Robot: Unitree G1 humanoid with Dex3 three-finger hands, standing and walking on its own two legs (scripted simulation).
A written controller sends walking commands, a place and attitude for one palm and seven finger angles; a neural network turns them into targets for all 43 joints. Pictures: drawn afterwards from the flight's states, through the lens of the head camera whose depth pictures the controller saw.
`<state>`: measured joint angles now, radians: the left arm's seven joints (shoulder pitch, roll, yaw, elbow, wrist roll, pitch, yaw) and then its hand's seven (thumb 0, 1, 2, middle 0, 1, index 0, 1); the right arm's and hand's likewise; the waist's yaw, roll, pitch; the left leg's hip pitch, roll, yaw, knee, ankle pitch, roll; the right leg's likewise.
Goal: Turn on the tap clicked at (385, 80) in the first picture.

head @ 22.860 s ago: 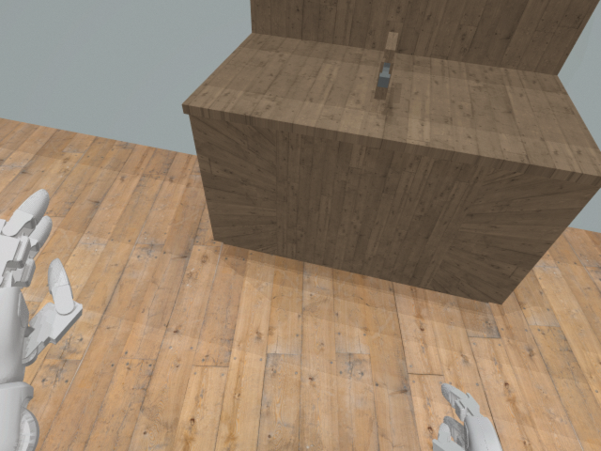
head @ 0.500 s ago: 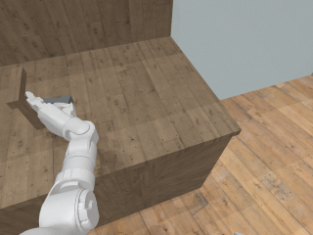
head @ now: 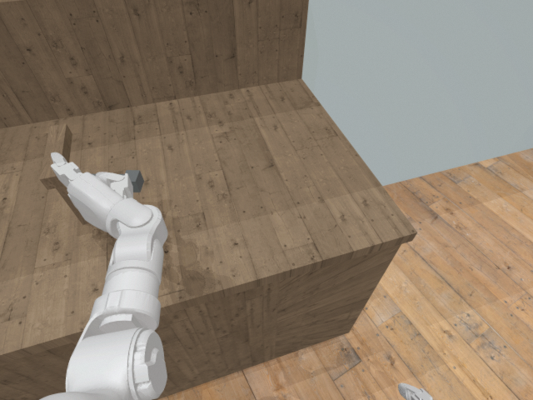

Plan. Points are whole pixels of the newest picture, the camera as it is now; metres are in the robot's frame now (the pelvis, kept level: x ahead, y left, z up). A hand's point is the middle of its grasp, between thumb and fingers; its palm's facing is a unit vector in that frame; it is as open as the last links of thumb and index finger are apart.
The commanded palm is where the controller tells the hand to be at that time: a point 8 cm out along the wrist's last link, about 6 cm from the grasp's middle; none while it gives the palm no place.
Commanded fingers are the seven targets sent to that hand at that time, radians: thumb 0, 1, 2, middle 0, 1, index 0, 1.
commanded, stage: lift the hand up off the lever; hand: left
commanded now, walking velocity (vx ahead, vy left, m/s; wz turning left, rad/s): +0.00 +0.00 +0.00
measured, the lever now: (133, 181) +0.46 +0.25 +0.06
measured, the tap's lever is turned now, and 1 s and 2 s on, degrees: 72 72 72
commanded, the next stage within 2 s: draw the hand back beside the body in 0.86 s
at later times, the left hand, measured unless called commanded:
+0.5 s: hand (124, 178) +0.42 +0.23 +0.12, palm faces +0.83 -0.55 -0.05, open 7.8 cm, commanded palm +0.36 +0.24 +0.13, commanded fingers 0.00 0.90 0.90 -0.15 -0.15 -0.15 -0.15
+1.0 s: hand (126, 174) +0.40 +0.22 +0.14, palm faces +0.80 -0.59 -0.08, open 7.8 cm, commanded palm +0.34 +0.24 +0.14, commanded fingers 0.00 0.90 0.90 -0.15 -0.16 -0.15 -0.16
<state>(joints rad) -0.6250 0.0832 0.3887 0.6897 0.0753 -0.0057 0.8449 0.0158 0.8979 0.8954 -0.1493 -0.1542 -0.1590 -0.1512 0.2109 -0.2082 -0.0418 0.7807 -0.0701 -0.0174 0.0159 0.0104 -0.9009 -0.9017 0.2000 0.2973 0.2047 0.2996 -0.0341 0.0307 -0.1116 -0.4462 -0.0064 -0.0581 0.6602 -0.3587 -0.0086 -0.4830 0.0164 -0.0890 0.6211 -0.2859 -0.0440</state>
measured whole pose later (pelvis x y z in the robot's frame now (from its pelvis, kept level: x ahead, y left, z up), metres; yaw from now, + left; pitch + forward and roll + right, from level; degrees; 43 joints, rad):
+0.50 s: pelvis +0.00 +0.00 +0.01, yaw -1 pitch +7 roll -1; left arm -0.59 0.06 0.38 0.60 0.04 0.05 0.83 0.02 0.90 0.90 -0.16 -0.16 -0.15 -0.15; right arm 0.22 -0.21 -0.05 0.79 -0.06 -0.02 0.01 0.01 -0.90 -0.90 0.20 0.30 0.20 0.30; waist -0.02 0.04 -0.10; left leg -0.39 0.00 -0.04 0.61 -0.34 0.00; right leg -0.43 0.02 -0.07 0.57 -0.26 -0.04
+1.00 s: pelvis +0.00 +0.00 +0.01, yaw +0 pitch +5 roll +0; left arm -0.57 0.05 0.31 0.53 0.05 0.14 0.80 0.02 0.90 0.90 -0.17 -0.17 -0.15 -0.15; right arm 0.14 -0.20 -0.03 0.77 -0.04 -0.02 -0.01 0.01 -0.90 -0.90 0.20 0.30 0.21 0.30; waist 0.02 0.04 -0.09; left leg -0.32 0.00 -0.05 0.55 -0.31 -0.01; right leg -0.37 0.02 -0.08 0.53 -0.24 -0.05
